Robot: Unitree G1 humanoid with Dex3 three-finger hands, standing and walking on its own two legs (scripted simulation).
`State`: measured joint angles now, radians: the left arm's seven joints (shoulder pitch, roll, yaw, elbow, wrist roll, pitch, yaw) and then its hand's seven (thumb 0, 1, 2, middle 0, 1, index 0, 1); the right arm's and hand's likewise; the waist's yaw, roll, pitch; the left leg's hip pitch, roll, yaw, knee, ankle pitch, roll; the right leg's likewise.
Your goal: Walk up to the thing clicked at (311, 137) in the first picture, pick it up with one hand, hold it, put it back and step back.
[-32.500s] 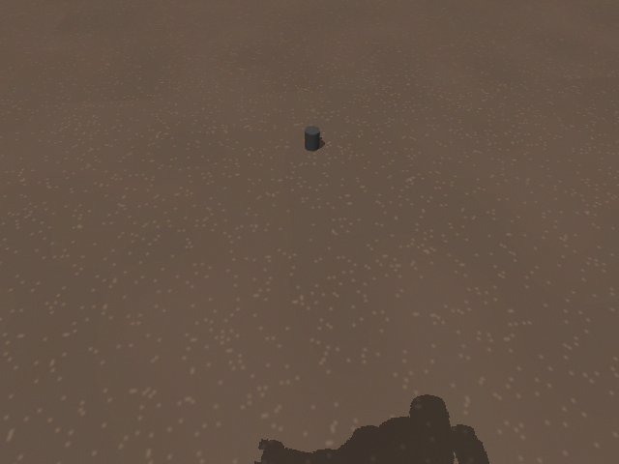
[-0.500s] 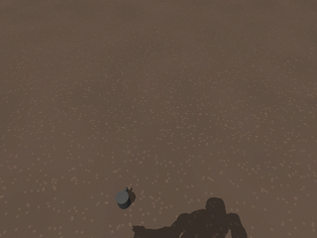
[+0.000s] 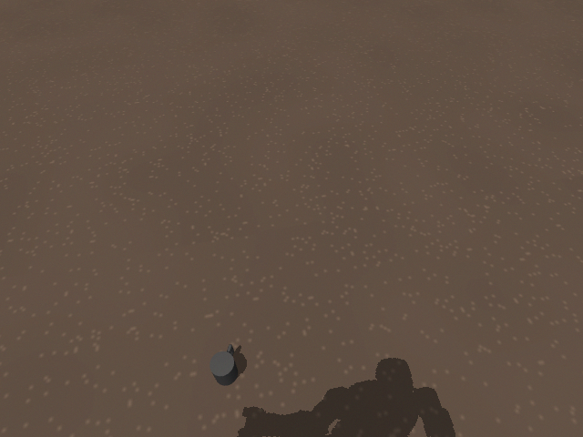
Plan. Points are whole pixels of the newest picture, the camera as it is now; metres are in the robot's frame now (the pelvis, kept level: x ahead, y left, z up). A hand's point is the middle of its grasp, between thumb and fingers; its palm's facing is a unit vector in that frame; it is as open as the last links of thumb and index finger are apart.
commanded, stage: stand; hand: left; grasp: from above
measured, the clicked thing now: (226, 363) +0.44 +0.22 -0.73
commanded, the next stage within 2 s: step back in 0.58 s
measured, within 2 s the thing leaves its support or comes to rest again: neither
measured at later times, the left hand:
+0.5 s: hand out of the picture +0.08 +0.25 -0.16, palm faces +0.00 -0.94 -0.34, open 7.4 cm
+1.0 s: hand out of the picture +0.08 +0.31 -0.18, palm faces -0.04 -0.93 -0.36, open 7.4 cm
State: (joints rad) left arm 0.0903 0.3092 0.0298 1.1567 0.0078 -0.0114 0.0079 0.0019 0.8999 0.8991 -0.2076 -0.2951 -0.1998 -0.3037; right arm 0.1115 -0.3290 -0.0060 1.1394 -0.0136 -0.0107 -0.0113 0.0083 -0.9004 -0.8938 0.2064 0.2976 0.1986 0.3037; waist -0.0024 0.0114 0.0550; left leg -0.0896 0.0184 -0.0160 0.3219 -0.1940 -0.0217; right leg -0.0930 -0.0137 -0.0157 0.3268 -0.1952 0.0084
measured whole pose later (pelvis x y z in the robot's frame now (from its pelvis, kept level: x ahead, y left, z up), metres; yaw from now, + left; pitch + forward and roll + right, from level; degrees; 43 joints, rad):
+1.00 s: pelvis -0.07 +0.05 -0.02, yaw -1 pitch -1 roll -1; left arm 0.03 0.41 0.07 0.92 0.00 0.06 0.04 0.00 0.90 0.90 -0.21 -0.29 -0.20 -0.30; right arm 0.14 -0.35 -0.05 0.98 -0.03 0.03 0.00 0.01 -0.90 -0.89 0.21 0.30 0.20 0.30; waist -0.03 -0.06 0.20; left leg -0.26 -0.03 0.00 0.58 -0.30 0.06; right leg -0.46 0.11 0.15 1.02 -0.54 -0.02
